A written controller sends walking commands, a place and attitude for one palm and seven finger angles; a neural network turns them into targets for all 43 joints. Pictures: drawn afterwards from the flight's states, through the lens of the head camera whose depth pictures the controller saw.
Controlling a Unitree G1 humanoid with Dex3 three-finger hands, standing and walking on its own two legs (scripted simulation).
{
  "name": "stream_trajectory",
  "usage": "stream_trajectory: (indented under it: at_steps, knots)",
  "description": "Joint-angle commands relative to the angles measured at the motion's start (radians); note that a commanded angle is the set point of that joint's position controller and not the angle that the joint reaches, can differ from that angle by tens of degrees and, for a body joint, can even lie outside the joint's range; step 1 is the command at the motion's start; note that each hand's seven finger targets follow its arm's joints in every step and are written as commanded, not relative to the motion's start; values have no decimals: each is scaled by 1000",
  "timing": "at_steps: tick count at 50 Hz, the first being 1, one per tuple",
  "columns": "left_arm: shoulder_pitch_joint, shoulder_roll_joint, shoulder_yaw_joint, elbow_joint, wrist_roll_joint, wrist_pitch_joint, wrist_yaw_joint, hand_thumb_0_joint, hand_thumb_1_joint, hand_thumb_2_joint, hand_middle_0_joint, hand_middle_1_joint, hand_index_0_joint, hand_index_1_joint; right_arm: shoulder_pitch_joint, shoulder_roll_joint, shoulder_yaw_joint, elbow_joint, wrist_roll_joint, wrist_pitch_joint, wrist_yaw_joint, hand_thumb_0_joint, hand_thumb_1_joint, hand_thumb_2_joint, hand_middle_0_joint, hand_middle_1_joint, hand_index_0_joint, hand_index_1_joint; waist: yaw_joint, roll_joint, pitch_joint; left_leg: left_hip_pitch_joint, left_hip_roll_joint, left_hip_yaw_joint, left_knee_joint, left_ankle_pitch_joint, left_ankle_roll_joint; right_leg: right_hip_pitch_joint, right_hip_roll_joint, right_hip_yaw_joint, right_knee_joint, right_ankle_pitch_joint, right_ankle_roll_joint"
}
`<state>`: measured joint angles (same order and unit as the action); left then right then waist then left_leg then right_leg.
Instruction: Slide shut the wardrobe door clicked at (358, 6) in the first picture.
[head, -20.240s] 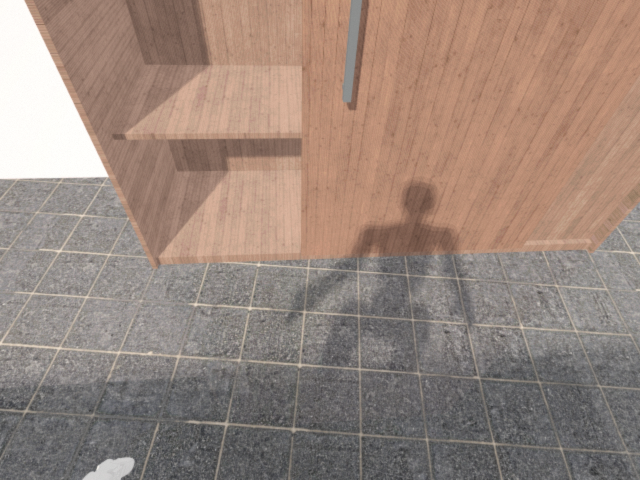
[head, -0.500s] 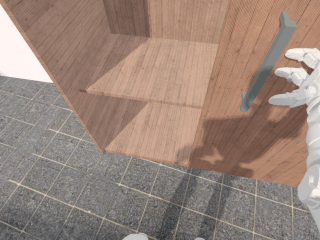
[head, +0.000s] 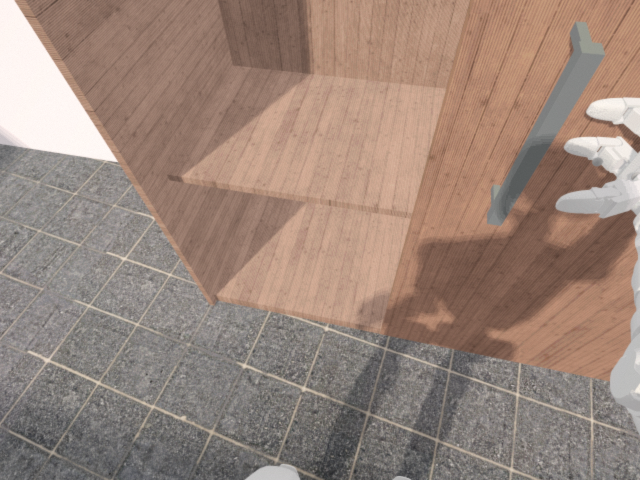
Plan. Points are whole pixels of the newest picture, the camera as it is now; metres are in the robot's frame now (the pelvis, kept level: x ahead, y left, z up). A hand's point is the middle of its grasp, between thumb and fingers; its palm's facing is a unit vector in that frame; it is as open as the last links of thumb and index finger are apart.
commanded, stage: move the hooked fingers beside the handle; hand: right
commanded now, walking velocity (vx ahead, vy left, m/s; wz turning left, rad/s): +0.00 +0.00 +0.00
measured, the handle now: (530, 141) +0.53 -0.15 +0.13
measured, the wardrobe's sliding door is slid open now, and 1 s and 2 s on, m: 0.56 0.56 0.56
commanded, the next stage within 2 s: none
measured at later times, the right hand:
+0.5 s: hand (594, 161) +0.49 -0.21 +0.14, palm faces +0.01 +1.00 -0.01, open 13.4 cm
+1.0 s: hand (596, 161) +0.50 -0.21 +0.14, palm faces +0.00 +1.00 +0.00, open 13.2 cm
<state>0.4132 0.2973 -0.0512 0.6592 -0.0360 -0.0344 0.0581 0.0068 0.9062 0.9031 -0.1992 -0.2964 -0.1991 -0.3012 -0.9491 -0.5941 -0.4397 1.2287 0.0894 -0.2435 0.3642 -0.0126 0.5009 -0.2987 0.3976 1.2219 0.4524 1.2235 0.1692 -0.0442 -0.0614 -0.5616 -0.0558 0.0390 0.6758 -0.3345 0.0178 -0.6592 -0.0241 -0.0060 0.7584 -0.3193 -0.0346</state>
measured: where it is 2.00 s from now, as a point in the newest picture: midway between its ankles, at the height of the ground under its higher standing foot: outside the picture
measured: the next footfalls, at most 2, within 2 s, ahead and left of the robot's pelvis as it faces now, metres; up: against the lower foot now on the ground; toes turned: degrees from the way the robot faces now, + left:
none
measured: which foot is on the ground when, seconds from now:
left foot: down 0.00-1.00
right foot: down 0.00-1.00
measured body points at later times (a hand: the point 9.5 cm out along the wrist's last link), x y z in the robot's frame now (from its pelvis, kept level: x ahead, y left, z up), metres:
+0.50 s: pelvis +0.00 +0.00 +0.00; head +0.08 -0.01 +0.44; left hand +0.01 +0.27 -0.11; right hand +0.49 -0.26 +0.15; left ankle -0.01 +0.11 -0.71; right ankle +0.03 -0.09 -0.71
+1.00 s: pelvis -0.01 +0.00 -0.01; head +0.08 -0.01 +0.44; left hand +0.01 +0.28 -0.11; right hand +0.49 -0.26 +0.15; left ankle -0.01 +0.11 -0.71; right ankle +0.03 -0.09 -0.71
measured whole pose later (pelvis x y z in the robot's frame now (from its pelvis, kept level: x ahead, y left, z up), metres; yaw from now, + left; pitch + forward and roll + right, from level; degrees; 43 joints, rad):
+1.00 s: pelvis -0.01 +0.00 -0.01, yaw -2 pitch +14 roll +3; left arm 0.41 0.29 -0.05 0.68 -0.03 -0.05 0.05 0.01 0.91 0.90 -0.20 -0.30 -0.20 -0.30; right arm -1.04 -0.58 -0.37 1.27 0.11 -0.25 0.32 -0.01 0.50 -0.30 0.40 1.22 0.45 1.22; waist 0.16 -0.04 -0.06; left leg -0.61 -0.05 0.07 0.71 -0.35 0.02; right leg -0.72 -0.01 0.03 0.79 -0.32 -0.03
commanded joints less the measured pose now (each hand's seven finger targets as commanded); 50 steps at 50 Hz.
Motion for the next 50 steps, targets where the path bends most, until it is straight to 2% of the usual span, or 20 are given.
stream_trajectory:
  at_steps: [1,4,6,14,15,16,21,22,23,27,29,32,37,39,41,43,45,46,47,50]
  knots:
    - [113,175,61,-68,2,-23,17,0,900,900,-200,-300,-200,-300,-556,-391,-60,-270,55,-76,-47,0,500,-300,300,1200,300,1200,4,-72,-377,47,-1,-31,-100,199,-12,315,11,65,-76,183,-17]
    - [117,177,61,-72,3,-20,17,0,900,900,-200,-300,-200,-300,-556,-420,-75,-274,44,-78,-53,0,500,-300,300,1200,300,1200,-5,-78,-399,58,1,-31,-93,199,-10,312,13,68,-76,187,-17]
    - [118,176,61,-67,4,-20,17,0,900,900,-200,-300,-200,-300,-561,-394,-57,-257,43,-73,-55,0,500,-300,300,1200,300,1200,5,-83,-372,27,1,-28,-98,178,-10,316,9,70,-75,174,-16]
    - [114,170,67,-65,6,-22,10,0,900,900,-200,-300,-200,-300,-552,-330,-27,-290,44,-87,-69,0,500,-300,300,1200,300,1200,-2,-98,-409,21,-4,-21,-90,196,-3,367,10,75,-69,216,-11]
    - [115,171,66,-62,8,-23,9,0,900,900,-200,-300,-200,-300,-559,-315,-19,-276,47,-82,-72,0,500,-300,300,1200,300,1200,7,-71,-390,9,-4,-20,-95,178,-7,357,9,77,-71,194,-13]
    - [117,175,68,-57,7,-24,12,0,900,900,-200,-300,-200,-300,-563,-344,-38,-278,45,-84,-76,0,500,-300,300,1200,300,1200,5,-63,-390,16,-3,-23,-97,173,-8,346,7,77,-73,186,-13]
    - [117,171,66,-50,7,-27,10,0,900,900,-200,-300,-200,-300,-580,-297,2,-266,42,-79,-78,0,500,-300,300,1200,300,1200,16,-87,-378,-6,-2,-22,-99,157,-6,354,9,81,-75,174,-12]
    - [118,172,68,-50,9,-29,10,0,900,900,-200,-300,-200,-300,-576,-315,-15,-274,41,-83,-80,0,500,-300,300,1200,300,1200,7,-85,-380,-3,-2,-21,-97,154,-4,354,8,84,-75,175,-11]
    - [118,168,67,-51,8,-30,9,0,900,900,-200,-300,-200,-300,-584,-267,19,-282,47,-87,-79,0,500,-300,300,1200,300,1200,17,-72,-385,-2,-6,-19,-95,169,-3,362,11,82,-69,194,-15]
    - [119,170,68,-43,8,-34,6,0,900,900,-200,-300,-200,-300,-574,-273,9,-265,50,-79,-80,0,500,-300,300,1200,300,1200,15,-65,-383,0,-4,-23,-98,166,-6,355,10,81,-71,182,-14]
    - [120,172,68,-44,8,-31,8,0,900,900,-200,-300,-200,-300,-571,-322,-24,-268,50,-81,-79,0,500,-300,300,1200,300,1200,6,-52,-404,41,-2,-29,-92,197,-7,328,13,74,-65,195,-17]
    - [117,171,66,-43,5,-31,10,0,900,900,-200,-300,-200,-300,-573,-292,5,-240,49,-70,-70,0,500,-300,300,1200,300,1200,21,-55,-351,9,-1,-26,-99,169,-8,312,12,73,-68,164,-17]
    - [123,169,67,-40,7,-34,8,0,900,900,-200,-300,-200,-300,-610,-261,33,-245,46,-67,-73,0,500,-300,300,1200,300,1200,30,-88,-364,-23,0,-24,-94,156,-8,334,13,79,-63,169,-15]
    - [124,170,67,-39,8,-33,9,0,900,900,-200,-300,-200,-300,-585,-263,24,-218,47,-66,-76,0,500,-300,300,1200,300,1200,27,-55,-356,-20,-1,-24,-92,155,-8,316,12,81,-58,165,-16]
    - [126,169,65,-33,8,-36,8,0,900,900,-200,-300,-200,-300,-619,-228,61,-210,47,-59,-77,0,500,-300,300,1200,300,1200,46,-59,-334,-43,1,-25,-99,127,-12,303,11,80,-61,134,-17]
    - [134,175,65,-28,7,-36,12,0,900,900,-200,-300,-200,-300,-617,-276,25,-187,46,-57,-79,0,500,-300,300,1200,300,1200,44,-31,-331,-32,1,-30,-98,123,-11,277,12,78,-50,126,-23]
    - [137,172,63,-30,8,-39,11,0,900,900,-200,-300,-200,-300,-630,-261,44,-185,41,-52,-74,0,500,-300,300,1200,300,1200,48,-46,-358,-33,3,-31,-93,120,-13,280,13,82,-52,124,-21]
    - [139,175,63,-28,8,-37,12,0,900,900,-200,-300,-200,-300,-618,-277,33,-164,38,-50,-75,0,500,-300,300,1200,300,1200,45,-38,-337,-43,3,-28,-93,109,-12,268,10,86,-53,116,-19]
    - [134,173,61,-29,7,-41,10,0,900,900,-200,-300,-200,-300,-634,-243,63,-166,43,-48,-70,0,500,-300,300,1200,300,1200,55,-55,-324,-58,4,-29,-98,90,-14,268,12,83,-56,96,-18]
    - [138,174,60,-32,8,-41,11,0,900,900,-200,-300,-200,-300,-634,-265,48,-160,40,-50,-69,0,500,-300,300,1200,300,1200,50,-62,-338,-60,4,-32,-92,83,-12,258,11,84,-48,89,-18]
